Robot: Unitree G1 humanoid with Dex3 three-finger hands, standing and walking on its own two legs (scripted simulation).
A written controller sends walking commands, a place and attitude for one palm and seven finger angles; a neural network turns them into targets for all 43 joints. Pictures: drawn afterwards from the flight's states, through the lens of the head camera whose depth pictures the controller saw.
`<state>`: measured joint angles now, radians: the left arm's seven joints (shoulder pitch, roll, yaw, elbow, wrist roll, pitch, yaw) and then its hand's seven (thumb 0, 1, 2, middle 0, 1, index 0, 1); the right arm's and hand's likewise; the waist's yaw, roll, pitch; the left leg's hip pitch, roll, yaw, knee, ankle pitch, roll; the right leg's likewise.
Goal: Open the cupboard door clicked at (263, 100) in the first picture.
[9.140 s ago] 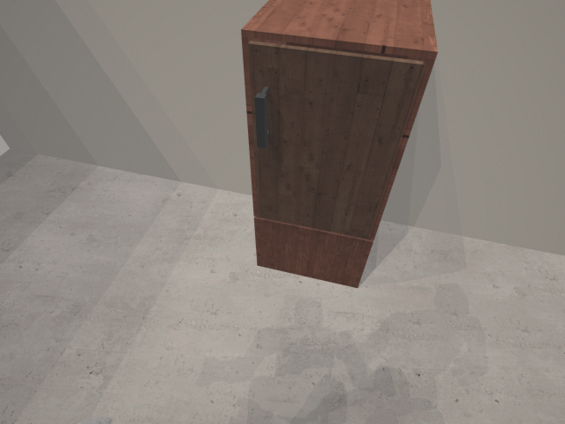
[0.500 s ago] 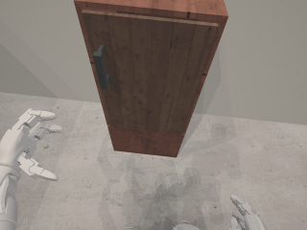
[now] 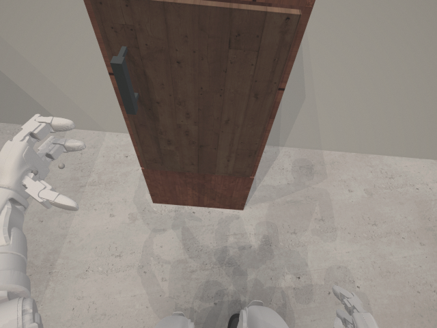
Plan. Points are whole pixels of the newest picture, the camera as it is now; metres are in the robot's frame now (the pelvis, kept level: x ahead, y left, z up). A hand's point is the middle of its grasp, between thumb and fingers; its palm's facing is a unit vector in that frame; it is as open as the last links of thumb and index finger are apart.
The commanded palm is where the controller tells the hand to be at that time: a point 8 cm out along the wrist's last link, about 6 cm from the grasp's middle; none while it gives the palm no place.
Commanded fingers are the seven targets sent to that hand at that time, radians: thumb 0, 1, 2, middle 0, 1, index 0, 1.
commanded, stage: move the hooked fingers beside the handle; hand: left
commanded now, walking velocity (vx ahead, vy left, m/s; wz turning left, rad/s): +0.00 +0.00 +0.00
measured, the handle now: (128, 81) +0.61 +0.23 +0.05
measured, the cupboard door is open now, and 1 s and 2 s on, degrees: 0 0 0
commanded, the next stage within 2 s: slide the fingers in behind the handle in 2.00 s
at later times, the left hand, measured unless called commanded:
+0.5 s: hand (74, 128) +0.45 +0.29 +0.07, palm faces -0.05 -1.00 -0.01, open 14.0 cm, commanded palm +0.44 +0.33 +0.06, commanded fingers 0.00 -0.50 0.30 -0.30 -1.20 -0.30 -1.20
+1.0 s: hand (84, 98) +0.54 +0.30 +0.06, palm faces -0.06 -1.00 +0.00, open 14.0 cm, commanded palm +0.54 +0.33 +0.06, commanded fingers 0.00 -0.50 0.30 -0.30 -1.20 -0.30 -1.20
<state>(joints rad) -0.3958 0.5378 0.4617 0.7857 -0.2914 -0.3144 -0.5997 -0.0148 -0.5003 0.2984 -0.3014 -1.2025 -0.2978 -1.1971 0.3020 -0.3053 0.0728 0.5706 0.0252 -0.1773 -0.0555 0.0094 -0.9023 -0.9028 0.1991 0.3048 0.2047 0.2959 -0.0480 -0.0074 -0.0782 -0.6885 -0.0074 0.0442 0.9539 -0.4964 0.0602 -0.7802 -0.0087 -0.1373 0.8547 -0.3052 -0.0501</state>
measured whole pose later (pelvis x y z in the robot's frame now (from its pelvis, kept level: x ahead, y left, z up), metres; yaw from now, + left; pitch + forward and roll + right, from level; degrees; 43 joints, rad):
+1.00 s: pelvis +0.02 +0.03 -0.02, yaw -2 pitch +25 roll -6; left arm -0.98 0.84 0.54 1.27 -0.09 -0.33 -0.56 -0.01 -0.50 0.30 -0.30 -1.20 -0.30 -1.20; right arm 0.42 -0.30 0.09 0.57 -0.01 0.10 -0.02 0.00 -0.90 -0.90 0.20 0.30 0.21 0.30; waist -0.22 0.01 -0.08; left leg -0.94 0.01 0.04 1.05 -0.55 0.09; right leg -1.00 0.01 -0.14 0.88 -0.31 -0.01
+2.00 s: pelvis +0.04 +0.02 -0.01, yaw -4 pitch +26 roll -6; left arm -0.94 0.83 0.56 1.22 -0.09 -0.34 -0.53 -0.01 -0.50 0.30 -0.30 -1.20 -0.30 -1.20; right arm 0.39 -0.29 0.08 0.54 -0.02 0.13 0.00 0.00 -0.90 -0.90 0.20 0.30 0.20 0.30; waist -0.21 0.01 -0.08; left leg -0.91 0.01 0.00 1.04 -0.57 0.07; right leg -0.98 0.04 -0.12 0.86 -0.32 -0.02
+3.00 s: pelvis +0.03 +0.02 -0.02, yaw -2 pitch +26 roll -6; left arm -1.02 0.74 0.42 1.23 -0.11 -0.34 -0.40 -0.01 -0.50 0.30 -0.30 -1.20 -0.25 -1.24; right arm 0.43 -0.28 0.08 0.61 -0.03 0.12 0.01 0.00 -0.90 -0.90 0.20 0.30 0.20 0.30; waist -0.20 0.02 -0.09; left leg -0.95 -0.01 -0.03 1.06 -0.56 0.07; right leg -1.00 0.03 -0.15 0.87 -0.32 -0.02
